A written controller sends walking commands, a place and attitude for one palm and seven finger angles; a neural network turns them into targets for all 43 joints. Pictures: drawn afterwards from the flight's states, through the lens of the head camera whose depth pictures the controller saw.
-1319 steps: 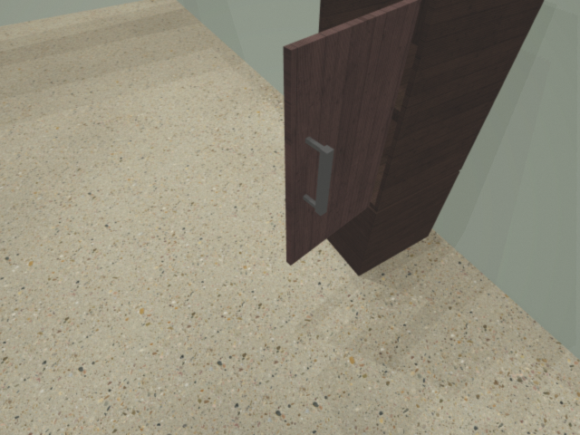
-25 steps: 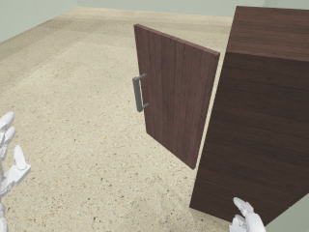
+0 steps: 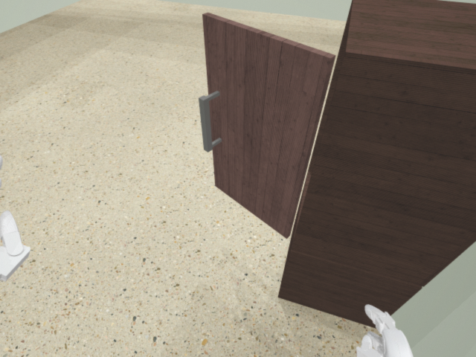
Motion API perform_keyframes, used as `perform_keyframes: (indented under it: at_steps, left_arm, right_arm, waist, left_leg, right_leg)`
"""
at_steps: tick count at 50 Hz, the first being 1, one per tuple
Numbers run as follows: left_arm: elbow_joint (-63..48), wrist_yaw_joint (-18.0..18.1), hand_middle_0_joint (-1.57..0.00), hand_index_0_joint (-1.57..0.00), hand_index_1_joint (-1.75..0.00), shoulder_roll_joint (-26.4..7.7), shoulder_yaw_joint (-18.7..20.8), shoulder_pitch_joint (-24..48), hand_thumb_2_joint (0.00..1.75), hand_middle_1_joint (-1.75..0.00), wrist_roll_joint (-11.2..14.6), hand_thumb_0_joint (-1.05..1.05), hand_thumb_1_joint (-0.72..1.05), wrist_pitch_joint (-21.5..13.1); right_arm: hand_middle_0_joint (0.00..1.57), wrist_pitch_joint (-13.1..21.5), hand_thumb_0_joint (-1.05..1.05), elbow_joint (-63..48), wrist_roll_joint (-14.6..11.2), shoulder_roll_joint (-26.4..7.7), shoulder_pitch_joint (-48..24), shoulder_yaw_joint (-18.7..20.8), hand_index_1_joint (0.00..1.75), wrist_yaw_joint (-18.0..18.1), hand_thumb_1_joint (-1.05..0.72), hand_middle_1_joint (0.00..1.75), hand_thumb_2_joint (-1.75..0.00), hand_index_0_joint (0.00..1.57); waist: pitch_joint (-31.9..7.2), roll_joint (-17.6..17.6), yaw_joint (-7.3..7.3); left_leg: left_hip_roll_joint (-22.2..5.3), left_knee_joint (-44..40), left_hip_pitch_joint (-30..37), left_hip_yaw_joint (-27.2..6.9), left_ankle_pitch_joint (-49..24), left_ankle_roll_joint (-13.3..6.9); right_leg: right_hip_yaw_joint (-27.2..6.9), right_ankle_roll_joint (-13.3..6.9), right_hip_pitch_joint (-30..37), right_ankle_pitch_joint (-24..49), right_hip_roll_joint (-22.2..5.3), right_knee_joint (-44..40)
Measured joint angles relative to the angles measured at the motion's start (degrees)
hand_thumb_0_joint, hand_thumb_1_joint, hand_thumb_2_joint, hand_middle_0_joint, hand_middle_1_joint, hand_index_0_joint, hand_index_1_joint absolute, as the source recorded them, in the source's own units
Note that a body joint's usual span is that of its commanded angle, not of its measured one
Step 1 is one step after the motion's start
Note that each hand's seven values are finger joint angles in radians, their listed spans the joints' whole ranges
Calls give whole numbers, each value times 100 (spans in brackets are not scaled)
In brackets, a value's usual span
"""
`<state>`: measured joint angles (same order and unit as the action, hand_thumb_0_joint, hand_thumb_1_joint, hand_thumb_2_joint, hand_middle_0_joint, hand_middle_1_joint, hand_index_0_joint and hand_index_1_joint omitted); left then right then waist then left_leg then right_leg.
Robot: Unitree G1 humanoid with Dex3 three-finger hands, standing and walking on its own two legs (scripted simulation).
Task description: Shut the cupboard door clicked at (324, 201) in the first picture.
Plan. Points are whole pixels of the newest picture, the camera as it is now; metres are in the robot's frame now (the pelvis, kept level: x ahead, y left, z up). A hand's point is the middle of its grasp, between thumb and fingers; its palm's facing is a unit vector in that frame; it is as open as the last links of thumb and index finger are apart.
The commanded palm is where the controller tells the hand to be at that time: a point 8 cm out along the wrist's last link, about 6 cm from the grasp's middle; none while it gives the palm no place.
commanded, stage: step back with the hand held close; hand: left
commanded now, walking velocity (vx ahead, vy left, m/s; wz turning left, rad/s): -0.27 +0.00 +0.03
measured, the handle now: (211, 122) +0.72 +0.12 -0.01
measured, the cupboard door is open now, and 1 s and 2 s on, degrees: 65 65 65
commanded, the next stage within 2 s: stop stepping back and stand still in 1.38 s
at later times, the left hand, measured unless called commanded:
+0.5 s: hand out of the picture +0.15 +0.27 +0.17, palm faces +0.50 -0.74 -0.46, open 7.4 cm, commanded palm +0.08 +0.30 +0.19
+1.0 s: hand out of the picture +0.08 +0.25 +0.18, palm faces +0.49 -0.79 -0.36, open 7.5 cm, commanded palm +0.01 +0.28 +0.19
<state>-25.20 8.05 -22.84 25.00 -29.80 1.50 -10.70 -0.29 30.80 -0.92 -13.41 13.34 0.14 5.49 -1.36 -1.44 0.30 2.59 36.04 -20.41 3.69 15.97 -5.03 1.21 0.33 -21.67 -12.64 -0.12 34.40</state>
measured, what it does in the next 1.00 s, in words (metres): walks backwards: right foot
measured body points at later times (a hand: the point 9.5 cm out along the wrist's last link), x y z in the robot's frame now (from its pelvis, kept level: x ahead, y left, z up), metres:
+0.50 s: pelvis -0.05 -0.01 -0.01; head -0.04 +0.01 +0.44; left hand +0.12 +0.30 +0.20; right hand +0.12 -0.25 -0.09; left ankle +0.04 +0.07 -0.72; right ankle +0.05 -0.13 -0.72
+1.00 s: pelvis -0.12 -0.02 +0.00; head -0.09 +0.00 +0.45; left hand +0.05 +0.29 +0.20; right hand +0.09 -0.23 -0.08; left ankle +0.04 +0.08 -0.72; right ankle -0.20 -0.14 -0.72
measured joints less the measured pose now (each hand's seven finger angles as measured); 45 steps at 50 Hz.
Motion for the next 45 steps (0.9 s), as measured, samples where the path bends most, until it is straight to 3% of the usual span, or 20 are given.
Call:
perform_keyframes:
  at_steps: [6,12,18,24,29,34,38,41,45]
  left_arm:
    - [-93,62,-21,-21,-31,119,-21,106,90,-30,-63,2,89,-120]
    - [-326,124,-21,-21,-31,-36,59,-18,90,-30,-82,2,88,-325]
    - [-186,85,-21,-21,-31,-216,288,93,90,-30,-145,2,88,-419]
    - [-247,34,-21,-21,-31,-40,264,158,90,-30,-162,2,89,-397]
    - [-467,57,-21,-21,-31,19,107,156,90,-30,-135,2,88,-442]
    - [-621,121,-21,-21,-31,-213,224,-32,90,-30,-104,1,88,-544]
    - [-550,66,-21,-21,-31,-360,335,67,90,-30,-104,1,88,-501]
    - [-480,61,-21,-21,-31,-317,479,-8,90,-30,5,1,88,-535]
    - [-468,134,-21,-21,-31,-32,513,-106,90,-30,181,2,89,-577]
  right_arm:
    - [20,134,2,133,40,-6,111,-3,30,-60,-90,30,-90,21]
    - [20,252,2,220,74,-10,151,-7,30,-71,-90,30,-90,21]
    - [20,353,2,226,88,24,156,45,30,-56,-90,30,-90,21]
    - [20,377,2,255,93,58,-7,56,30,-119,-90,30,-90,21]
    - [20,353,2,277,123,94,-97,76,30,-174,-90,30,-90,21]
    - [20,331,2,222,95,134,-109,67,30,-163,-90,30,-90,21]
    - [20,462,2,272,98,146,46,142,30,-88,-90,30,-90,21]
    - [20,533,2,484,100,224,85,152,30,-112,-90,30,-90,21]
    - [20,726,2,654,186,353,-241,43,30,-169,-90,30,-90,21]
  waist:
    - [24,52,11]
    - [70,151,87]
    - [132,138,144]
    - [202,162,60]
    - [176,285,99]
    - [192,341,184]
    - [150,45,330]
    - [-127,24,164]
    - [-221,184,-264]
  left_leg:
    - [-47,320,-273,-80,217,45]
    - [-84,248,-386,-86,-111,26]
    - [-79,468,-528,-157,-110,13]
    - [-132,719,-703,-84,157,38]
    - [-51,669,-877,-69,445,153]
    - [-82,431,-960,-17,123,64]
    - [-385,366,-1080,-38,-648,-46]
    - [-480,187,-1208,39,-744,1]
    - [-644,-366,-1323,433,-1163,63]
  right_leg:
    - [106,-51,-149,62,25,81]
    - [135,-36,-231,209,47,-5]
    - [-239,54,-243,33,238,283]
    - [-262,6,-426,-14,255,500]
    - [-226,5,-567,130,124,391]
    - [-197,23,-623,257,101,194]
    - [-262,51,-342,-258,441,1147]
    - [-200,7,279,-929,510,1323]
    - [-193,-61,1177,-1323,338,-209]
